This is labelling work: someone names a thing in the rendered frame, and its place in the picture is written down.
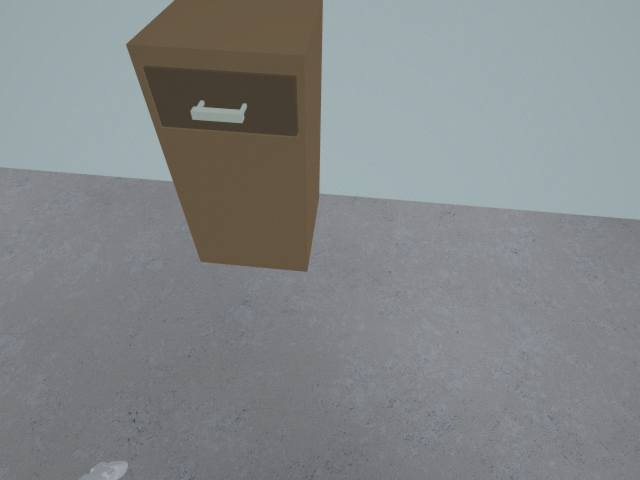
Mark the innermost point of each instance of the handle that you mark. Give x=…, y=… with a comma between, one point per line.
x=218, y=114

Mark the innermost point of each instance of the drawer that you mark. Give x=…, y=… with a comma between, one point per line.
x=271, y=99

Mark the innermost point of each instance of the cabinet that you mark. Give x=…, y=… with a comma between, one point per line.
x=249, y=199

